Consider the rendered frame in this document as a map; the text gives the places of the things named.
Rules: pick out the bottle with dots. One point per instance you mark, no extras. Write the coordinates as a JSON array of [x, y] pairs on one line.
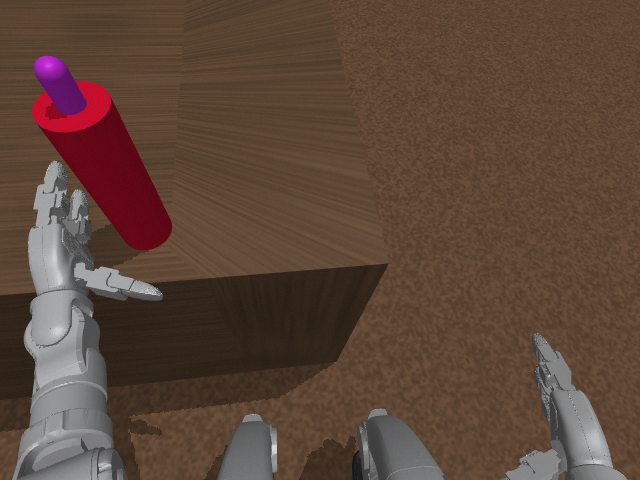
[[81, 121]]

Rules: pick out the right robot arm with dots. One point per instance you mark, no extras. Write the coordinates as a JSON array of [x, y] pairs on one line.
[[593, 472]]

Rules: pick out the left robot hand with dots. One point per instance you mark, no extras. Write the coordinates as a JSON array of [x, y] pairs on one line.
[[58, 257]]

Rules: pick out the right robot hand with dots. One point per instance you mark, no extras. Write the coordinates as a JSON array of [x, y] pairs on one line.
[[576, 435]]

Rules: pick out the left robot arm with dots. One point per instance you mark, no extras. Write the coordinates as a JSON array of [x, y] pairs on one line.
[[70, 435]]

